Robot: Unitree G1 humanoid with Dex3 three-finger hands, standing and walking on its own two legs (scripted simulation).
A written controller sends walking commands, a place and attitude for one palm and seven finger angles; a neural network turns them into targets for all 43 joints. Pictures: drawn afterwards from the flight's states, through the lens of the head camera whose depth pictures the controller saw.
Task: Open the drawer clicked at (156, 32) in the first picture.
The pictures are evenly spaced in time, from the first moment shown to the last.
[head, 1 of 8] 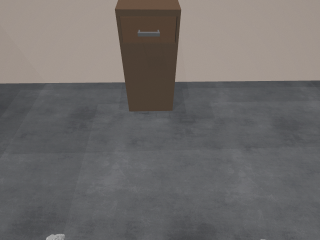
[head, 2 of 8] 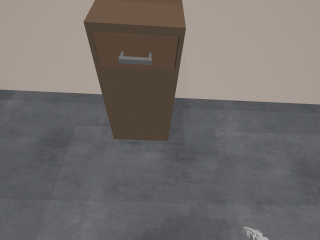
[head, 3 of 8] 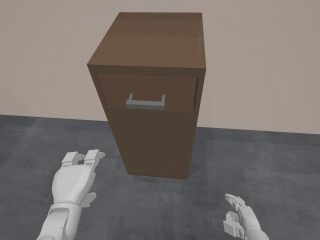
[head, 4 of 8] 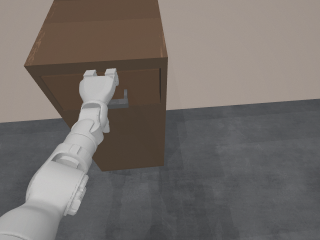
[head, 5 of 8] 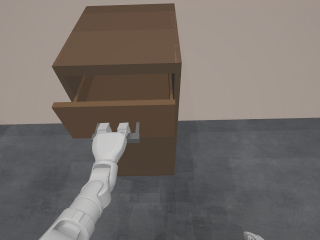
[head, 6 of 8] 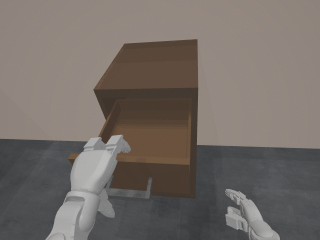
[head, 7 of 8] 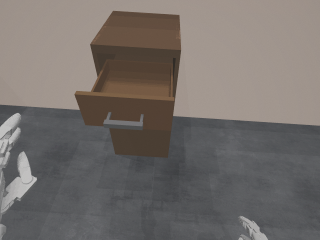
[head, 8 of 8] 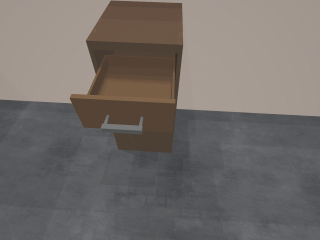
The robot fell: no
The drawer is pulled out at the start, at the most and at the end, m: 0.00 0.30 0.29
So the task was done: yes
